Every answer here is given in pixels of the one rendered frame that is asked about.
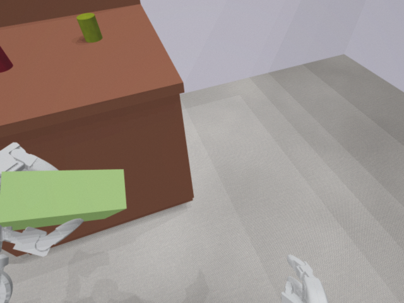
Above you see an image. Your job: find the right robot hand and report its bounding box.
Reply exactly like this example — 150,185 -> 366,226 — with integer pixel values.
282,254 -> 329,303

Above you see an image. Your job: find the robot left forearm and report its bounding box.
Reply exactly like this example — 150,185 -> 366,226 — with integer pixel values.
0,254 -> 13,303

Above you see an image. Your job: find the left robot hand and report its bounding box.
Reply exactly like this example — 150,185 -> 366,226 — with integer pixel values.
0,143 -> 84,257

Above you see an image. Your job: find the sponge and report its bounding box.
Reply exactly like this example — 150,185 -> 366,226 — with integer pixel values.
0,169 -> 127,230

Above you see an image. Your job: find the table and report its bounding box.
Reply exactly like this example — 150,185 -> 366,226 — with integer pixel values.
0,0 -> 194,257

